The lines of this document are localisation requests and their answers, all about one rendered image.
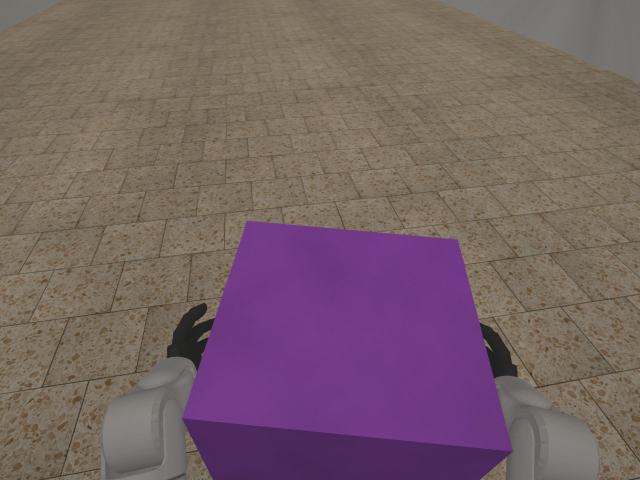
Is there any carton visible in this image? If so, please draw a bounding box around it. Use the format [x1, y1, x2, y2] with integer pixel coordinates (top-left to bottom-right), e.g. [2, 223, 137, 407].
[182, 221, 513, 480]

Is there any robot left forearm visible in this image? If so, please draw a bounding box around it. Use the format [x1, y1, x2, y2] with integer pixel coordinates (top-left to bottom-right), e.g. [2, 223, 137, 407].
[101, 357, 197, 480]

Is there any left robot hand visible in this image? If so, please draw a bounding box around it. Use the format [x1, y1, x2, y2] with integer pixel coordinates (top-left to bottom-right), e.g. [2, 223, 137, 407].
[167, 303, 215, 371]

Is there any right robot hand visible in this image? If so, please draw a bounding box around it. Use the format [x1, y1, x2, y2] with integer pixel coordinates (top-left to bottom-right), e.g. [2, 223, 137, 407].
[479, 322, 518, 378]

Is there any robot right forearm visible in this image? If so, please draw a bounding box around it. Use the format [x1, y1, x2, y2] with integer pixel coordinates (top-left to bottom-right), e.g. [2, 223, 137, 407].
[494, 376, 600, 480]

